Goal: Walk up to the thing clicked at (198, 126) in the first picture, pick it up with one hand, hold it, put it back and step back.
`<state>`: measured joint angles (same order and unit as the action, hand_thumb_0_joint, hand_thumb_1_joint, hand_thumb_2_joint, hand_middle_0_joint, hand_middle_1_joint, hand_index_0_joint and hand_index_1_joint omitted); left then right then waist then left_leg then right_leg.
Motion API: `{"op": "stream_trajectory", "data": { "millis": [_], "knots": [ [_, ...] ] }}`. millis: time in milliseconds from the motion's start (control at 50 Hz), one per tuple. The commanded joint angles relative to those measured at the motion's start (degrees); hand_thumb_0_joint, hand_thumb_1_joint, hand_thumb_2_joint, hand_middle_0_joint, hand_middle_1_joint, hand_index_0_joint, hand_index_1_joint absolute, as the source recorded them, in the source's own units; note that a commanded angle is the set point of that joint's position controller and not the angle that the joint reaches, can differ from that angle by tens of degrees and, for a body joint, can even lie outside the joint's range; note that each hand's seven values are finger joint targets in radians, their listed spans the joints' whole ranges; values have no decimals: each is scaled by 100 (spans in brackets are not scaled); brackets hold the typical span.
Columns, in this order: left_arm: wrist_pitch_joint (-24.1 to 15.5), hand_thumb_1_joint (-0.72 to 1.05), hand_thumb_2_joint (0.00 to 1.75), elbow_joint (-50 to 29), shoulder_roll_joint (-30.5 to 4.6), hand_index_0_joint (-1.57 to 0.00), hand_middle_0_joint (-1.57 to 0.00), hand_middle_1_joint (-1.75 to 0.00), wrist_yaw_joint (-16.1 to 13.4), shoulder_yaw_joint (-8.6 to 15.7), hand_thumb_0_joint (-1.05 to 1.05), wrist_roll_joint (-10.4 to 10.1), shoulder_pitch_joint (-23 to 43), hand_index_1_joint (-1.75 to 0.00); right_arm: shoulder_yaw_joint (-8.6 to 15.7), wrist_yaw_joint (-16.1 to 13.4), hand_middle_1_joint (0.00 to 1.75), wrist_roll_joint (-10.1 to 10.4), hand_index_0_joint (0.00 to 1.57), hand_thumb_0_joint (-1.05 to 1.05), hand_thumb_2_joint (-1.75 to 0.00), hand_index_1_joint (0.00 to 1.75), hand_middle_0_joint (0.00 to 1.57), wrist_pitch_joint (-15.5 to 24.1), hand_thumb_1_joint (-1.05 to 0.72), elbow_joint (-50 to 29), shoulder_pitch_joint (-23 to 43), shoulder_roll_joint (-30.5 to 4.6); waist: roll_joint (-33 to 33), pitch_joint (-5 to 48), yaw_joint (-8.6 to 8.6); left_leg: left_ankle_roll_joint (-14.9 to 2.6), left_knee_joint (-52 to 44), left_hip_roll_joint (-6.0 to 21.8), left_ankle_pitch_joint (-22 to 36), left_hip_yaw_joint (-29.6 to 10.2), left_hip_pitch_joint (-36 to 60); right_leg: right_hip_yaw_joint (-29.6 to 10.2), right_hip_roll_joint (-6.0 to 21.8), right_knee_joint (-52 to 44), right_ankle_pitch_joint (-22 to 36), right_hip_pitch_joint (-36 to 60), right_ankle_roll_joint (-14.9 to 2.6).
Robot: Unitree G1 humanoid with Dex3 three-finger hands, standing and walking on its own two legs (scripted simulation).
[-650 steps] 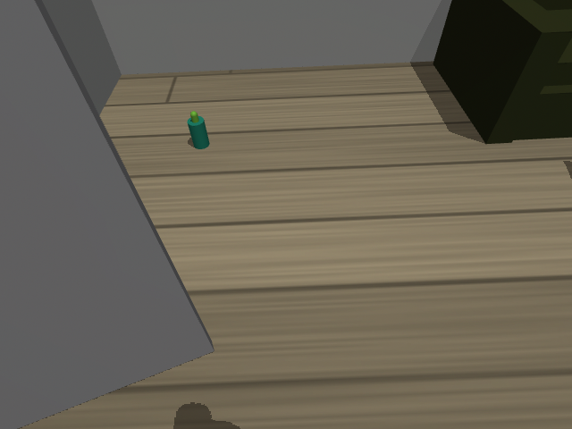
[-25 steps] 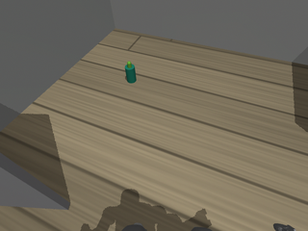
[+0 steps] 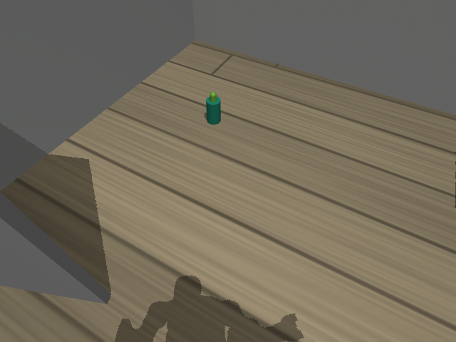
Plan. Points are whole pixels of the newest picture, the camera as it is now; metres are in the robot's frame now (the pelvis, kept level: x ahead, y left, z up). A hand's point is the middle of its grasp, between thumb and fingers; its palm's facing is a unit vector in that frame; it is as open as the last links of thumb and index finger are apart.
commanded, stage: walk up
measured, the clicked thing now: (213, 107) +1.50 +0.11 -0.65
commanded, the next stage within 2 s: stand in 0.54 s
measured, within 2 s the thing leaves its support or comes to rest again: neither
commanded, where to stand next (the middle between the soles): +0.08 -0.04 m, yaw -3 degrees
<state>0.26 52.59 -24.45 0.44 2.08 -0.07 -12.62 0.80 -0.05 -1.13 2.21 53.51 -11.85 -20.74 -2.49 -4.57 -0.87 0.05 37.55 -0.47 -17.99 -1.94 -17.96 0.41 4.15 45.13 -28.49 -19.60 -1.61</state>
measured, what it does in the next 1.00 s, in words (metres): stands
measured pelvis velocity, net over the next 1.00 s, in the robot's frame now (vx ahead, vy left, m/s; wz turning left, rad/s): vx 0.01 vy -0.01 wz -0.01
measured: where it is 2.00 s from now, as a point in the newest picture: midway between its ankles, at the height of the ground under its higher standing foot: outside the picture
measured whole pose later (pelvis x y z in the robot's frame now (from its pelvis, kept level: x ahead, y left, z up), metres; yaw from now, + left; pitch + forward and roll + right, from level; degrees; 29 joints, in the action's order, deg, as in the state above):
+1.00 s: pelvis +0.01 -0.01 +0.03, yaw -1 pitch -2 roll +0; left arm -0.9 65.8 -21.0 0.9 -0.1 0.4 -4.4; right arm 0.2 0.8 -0.7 0.4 66.4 -4.2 -19.6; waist -0.5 -3.8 -0.2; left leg 2.1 18.5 1.6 -8.8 -1.7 -7.6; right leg 1.0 2.5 19.4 -9.3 -7.8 1.7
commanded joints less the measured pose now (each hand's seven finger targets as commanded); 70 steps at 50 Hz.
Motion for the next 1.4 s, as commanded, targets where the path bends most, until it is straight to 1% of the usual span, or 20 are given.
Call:
{"op": "stream_trajectory", "data": {
  "millis": [0, 40, 60, 80, 100, 140, 180, 220, 300, 500, 540, 620, 740, 840, 980, 1060, 1100, 1220, 1300, 1380],
  "knots": [
    [-178, 90, 90, -8, -833, -20, -20, -30, -103, 259, 0, -7, -277, -30, 354, -125, 30, 105, 20, 0, -90, 30, 20, 96, -90, -299, 503, -1565, 1153, 539, -179, -655, -613, 993, 2369, -955, 19, 47, -117, -1619, 1503, 807, -24],
    [-235, 90, 90, 46, -1174, -20, -20, -30, -132, 289, 0, 73, -172, -30, 265, -123, 30, 193, 20, 0, -90, 30, 20, 59, -90, -319, 549, -1279, 587, 744, -117, -312, -296, 621, 1603, -573, -241, -642, 373, -1733, 2747, 1227, -236],
    [-256, 90, 90, 9, -1299, -20, -20, -30, -123, 275, 0, 70, 98, -30, 248, -115, 30, 194, 20, 0, -90, 30, 20, 37, -90, -249, 453, -1171, 319, 687, 39, -193, -325, 350, 883, -374, -151, -1093, 703, -1922, 2381, 897, -416],
    [-230, 90, 90, -20, -1380, -20, -20, -30, -78, 246, 0, 57, 533, -30, 270, -119, 30, 166, 20, 0, -90, 30, 20, 19, -90, -64, 258, -1209, 107, 576, 230, -185, -509, 268, 167, -293, 315, -1108, 834, -1916, 1866, 355, -525],
    [-203, 90, 90, -62, -1230, -20, -20, -30, -47, 198, 0, 42, 697, -30, 278, -115, 30, 123, 20, 0, -90, 30, 20, 35, -90, 58, 223, -1271, 210, 567, 267, -220, -928, 413, 102, -497, 562, -890, 687, -1778, 1781, 221, -380],
    [-181, 90, 90, 91, -1010, -20, -20, -30, -31, 128, 0, 7, 625, -30, 307, -86, 30, 104, 20, 0, -90, 30, 20, 74, -90, 67, 735, -1473, 447, 492, 32, -346, -1197, 749, 374, -915, 257, -303, 189, -1621, 1575, 503, -114],
    [-221, 90, 90, 262, -997, -20, -20, -30, -29, 116, 0, 22, 524, -30, 230, -62, 30, 120, 20, 0, -90, 30, 20, 88, -90, 123, 862, -1388, 294, 584, -41, -372, -1109, 742, 781, -766, 238, -405, 248, -1829, 1819, 840, -120],
    [-257, 90, 90, 306, -1043, -20, -20, -30, -25, 112, 0, 7, 687, -30, 188, -68, 30, 122, 20, 0, -90, 30, 20, 99, -90, 236, 756, -1310, 171, 752, 71, -259, -1025, 565, 1251, -452, 454, -538, 406, -1910, 2420, 990, -172],
    [-241, 90, 90, 445, -1001, -20, -20, -30, -40, 102, 0, -16, 854, -30, 190, -73, 30, 130, 20, 0, -90, 30, 20, 79, -90, 440, 853, -1309, 212, 931, 74, -221, -1090, 581, 1680, -372, 803, -434, 423, -2005, 2721, 1089, -148],
    [-161, 90, 90, 746, -888, -20, -20, -30, -14, 85, 0, 1, 1119, -30, 168, -54, 30, 81, 20, 0, -90, 30, 20, 32, -90, 728, 1070, -1272, 233, 643, 62, -153, -1698, 628, 1254, -396, 850, -380, 339, -2526, 1957, 1120, -31],
    [-199, 90, 90, 823, -884, -20, -20, -30, -36, 46, 0, 7, 1156, -30, 176, -31, 30, 91, 20, 0, -90, 30, 20, -6, -90, 752, 1183, -1205, 291, 583, 68, -80, -1796, 717, 1590, -454, 961, -469, 368, -2659, 2166, 1173, -2],
    [-235, 90, 90, 920, -907, -20, -20, -30, -51, 49, 0, 8, 1144, -30, 181, -14, 30, 102, 20, 0, -90, 30, 20, -33, -90, 826, 1190, -1207, 274, 703, 59, -71, -1925, 722, 1586, -436, 979, -442, 373, -2742, 2323, 1433, 50],
    [-236, 90, 90, 969, -893, -20, -20, -30, -50, 28, 0, 22, 1154, -30, 186, 1, 30, 83, 20, 0, -90, 30, 20, -37, -90, 902, 1195, -1188, 323, 768, 64, -36, -2070, 753, 1533, -411, 1135, -423, 366, -2854, 2257, 1412, 62],
    [-217, 90, 90, 1009, -921, -20, -20, -30, -53, 43, 0, 32, 1178, -30, 176, 4, 30, 81, 20, 0, -90, 30, 20, -67, -90, 946, 1124, -1159, 272, 626, 101, -46, -2239, 719, 1035, -390, 983, -433, 347, -2939, 1879, 1328, 93],
    [-208, 90, 90, 1012, -862, -20, -20, -30, -48, 32, 0, 33, 1044, -30, 184, -2, 30, 72, 20, 0, -90, 30, 20, -41, -90, 944, 1119, -1168, 362, 615, 53, -34, -2243, 759, 1306, -410, 1076, -395, 338, -2895, 2068, 1252, 87],
    [-213, 90, 90, 978, -903, -20, -20, -30, -51, 40, 0, 40, 1074, -30, 181, 7, 30, 72, 20, 0, -90, 30, 20, -65, -90, 946, 979, -1154, 232, 589, 114, -48, -2230, 722, 1031, -369, 1041, -448, 357, -2981, 1803, 1204, 87],
    [-224, 90, 90, 949, -863, -20, -20, -30, -52, 20, 0, 43, 1050, -30, 185, 11, 30, 69, 20, 0, -90, 30, 20, -58, -90, 929, 1032, -1162, 248, 642, 87, -38, -2159, 758, 1419, -376, 1142, -431, 371, -2939, 2082, 1219, 78],
    [-233, 90, 90, 937, -901, -20, -20, -30, -69, 29, 0, 41, 1011, -30, 183, 7, 30, 77, 20, 0, -90, 30, 20, -72, -90, 923, 1008, -1140, 215, 782, 98, -41, -2100, 759, 1547, -347, 1154, -413, 376, -2917, 2378, 1385, 81],
    [-212, 90, 90, 922, -930, -20, -20, -30, -61, 29, 0, 42, 1027, -30, 156, 17, 30, 74, 20, 0, -90, 30, 20, -92, -90, 941, 926, -1107, 190, 568, 126, -39, -2184, 717, 1090, -343, 1025, -445, 355, -3021, 1764, 1183, 87],
    [-225, 90, 90, 934, -867, -20, -20, -30, -61, 27, 0, 37, 959, -30, 160, 9, 30, 77, 20, 0, -90, 30, 20, -78, -90, 928, 961, -1161, 278, 727, 88, -57, -2161, 764, 1517, -361, 1068, -394, 363, -2906, 2326, 1408, 83]
  ]
}}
